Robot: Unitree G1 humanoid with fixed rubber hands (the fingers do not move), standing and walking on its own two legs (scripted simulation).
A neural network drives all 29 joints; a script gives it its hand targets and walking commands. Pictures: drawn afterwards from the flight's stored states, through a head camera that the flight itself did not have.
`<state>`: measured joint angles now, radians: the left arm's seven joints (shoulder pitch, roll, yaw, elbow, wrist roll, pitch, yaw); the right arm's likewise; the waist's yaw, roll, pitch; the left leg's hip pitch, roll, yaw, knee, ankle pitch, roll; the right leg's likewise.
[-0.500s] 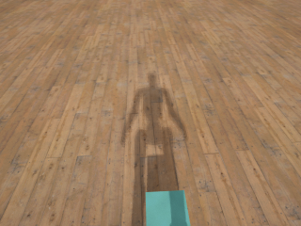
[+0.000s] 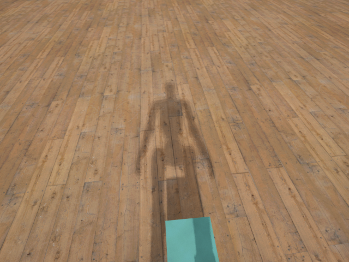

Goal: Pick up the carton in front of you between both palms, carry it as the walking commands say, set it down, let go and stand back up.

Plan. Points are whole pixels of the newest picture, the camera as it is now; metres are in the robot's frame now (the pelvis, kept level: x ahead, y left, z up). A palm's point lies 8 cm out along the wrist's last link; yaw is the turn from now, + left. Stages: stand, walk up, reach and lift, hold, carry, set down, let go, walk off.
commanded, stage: stand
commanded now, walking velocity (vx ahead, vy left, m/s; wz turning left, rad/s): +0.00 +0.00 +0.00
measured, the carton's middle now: (189, 250) +0.34 -0.04 -0.63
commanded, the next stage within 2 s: none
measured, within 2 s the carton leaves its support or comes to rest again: neither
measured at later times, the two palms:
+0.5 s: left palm out of the picture -0.02 +0.23 -0.13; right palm out of the picture -0.09 -0.22 -0.13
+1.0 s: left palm out of the picture -0.05 +0.22 -0.14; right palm out of the picture -0.11 -0.20 -0.13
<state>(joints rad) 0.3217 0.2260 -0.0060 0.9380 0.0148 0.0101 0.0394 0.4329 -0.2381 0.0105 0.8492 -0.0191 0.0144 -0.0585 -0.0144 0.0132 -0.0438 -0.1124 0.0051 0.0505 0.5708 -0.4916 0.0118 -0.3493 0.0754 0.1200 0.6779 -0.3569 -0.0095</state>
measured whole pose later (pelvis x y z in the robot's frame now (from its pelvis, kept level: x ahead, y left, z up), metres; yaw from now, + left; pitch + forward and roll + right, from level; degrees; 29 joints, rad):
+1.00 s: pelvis -0.03 +0.01 +0.01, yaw -1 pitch -1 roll +0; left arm 0.31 0.13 -0.03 1.15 0.00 0.02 0.05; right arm 0.45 -0.15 0.03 1.11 -0.02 0.01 -0.06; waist -0.01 0.02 0.01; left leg -0.06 -0.01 0.08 0.50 -0.42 0.03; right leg -0.29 0.07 0.15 0.58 -0.27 0.01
